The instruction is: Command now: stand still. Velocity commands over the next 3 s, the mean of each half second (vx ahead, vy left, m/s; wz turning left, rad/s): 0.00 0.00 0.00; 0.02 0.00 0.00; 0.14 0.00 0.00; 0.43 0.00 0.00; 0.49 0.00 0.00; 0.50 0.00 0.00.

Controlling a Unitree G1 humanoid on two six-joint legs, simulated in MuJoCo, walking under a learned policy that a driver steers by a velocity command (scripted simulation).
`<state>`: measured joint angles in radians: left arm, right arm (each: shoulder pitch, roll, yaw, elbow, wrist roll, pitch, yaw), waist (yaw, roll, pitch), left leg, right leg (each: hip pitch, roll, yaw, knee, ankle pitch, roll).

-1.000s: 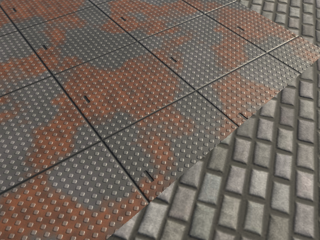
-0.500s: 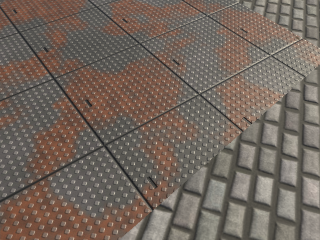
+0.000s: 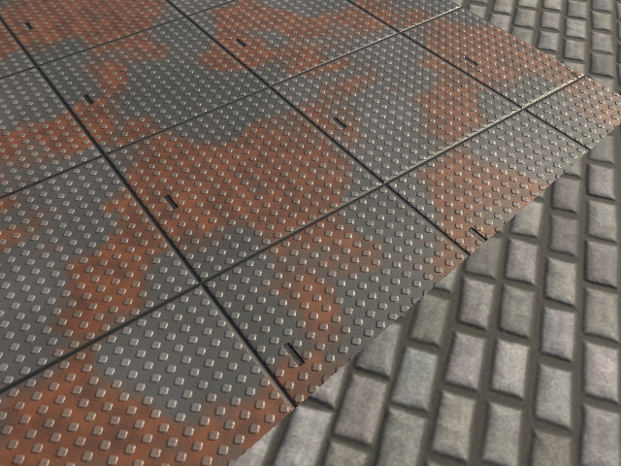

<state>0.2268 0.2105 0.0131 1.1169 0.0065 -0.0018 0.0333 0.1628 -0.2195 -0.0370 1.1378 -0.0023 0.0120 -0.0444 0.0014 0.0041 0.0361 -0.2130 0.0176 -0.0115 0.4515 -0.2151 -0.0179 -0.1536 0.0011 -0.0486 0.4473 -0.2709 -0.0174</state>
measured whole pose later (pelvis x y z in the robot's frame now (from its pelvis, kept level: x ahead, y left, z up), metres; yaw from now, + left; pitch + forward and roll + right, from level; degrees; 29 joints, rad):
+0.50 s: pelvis +0.00 +0.00 +0.00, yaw +0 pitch -1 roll +0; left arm 0.28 0.19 0.01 1.11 0.00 -0.01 0.03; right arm 0.21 -0.20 -0.03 1.14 0.00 0.01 -0.05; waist 0.00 0.01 0.03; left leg -0.22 0.02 -0.01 0.45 -0.22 -0.02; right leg -0.16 0.01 -0.05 0.44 -0.27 -0.02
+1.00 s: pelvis +0.02 +0.00 +0.00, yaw +0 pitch +0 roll +0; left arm 0.33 0.17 0.02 1.11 0.00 -0.02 0.04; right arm 0.26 -0.18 -0.03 1.14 0.00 -0.01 -0.05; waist 0.00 0.00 0.02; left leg -0.23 0.02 -0.02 0.50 -0.26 -0.02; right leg -0.16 0.01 -0.05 0.47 -0.31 -0.02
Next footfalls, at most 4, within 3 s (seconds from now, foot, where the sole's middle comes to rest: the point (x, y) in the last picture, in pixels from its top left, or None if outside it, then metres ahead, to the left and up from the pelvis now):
1.52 left None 0.13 0.15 -0.78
2.00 right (362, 465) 0.52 -0.07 -0.78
2.54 left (252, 342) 0.81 0.18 -0.78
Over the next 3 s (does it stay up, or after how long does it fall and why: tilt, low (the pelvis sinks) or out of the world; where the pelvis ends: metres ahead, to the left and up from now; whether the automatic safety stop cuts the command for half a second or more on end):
stays up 0.88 0.08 0.00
